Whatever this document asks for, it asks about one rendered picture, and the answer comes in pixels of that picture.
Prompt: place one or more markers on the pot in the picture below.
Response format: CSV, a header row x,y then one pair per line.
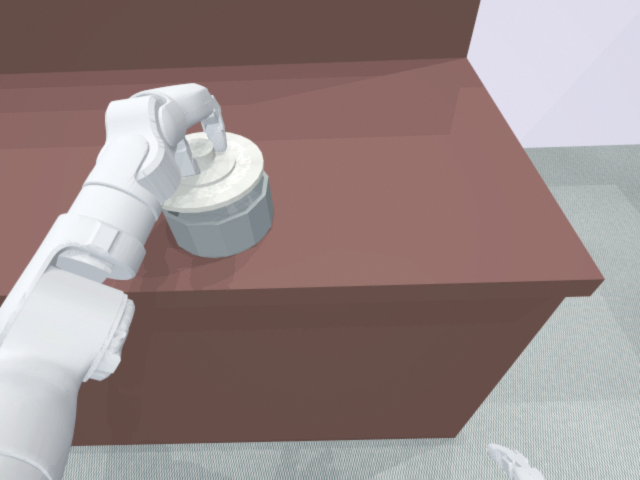
x,y
228,230

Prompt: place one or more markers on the left robot hand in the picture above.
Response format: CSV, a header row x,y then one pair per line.
x,y
198,105

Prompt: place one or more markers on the robot left upper arm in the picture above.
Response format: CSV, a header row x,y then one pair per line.
x,y
69,330

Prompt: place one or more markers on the knob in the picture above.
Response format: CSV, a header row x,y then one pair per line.
x,y
202,150

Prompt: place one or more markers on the robot left forearm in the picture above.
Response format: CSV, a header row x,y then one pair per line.
x,y
104,232

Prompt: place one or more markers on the table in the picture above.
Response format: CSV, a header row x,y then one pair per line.
x,y
414,253

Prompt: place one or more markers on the right robot hand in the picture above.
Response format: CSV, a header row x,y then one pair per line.
x,y
513,463

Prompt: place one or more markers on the lid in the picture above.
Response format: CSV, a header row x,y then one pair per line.
x,y
228,178

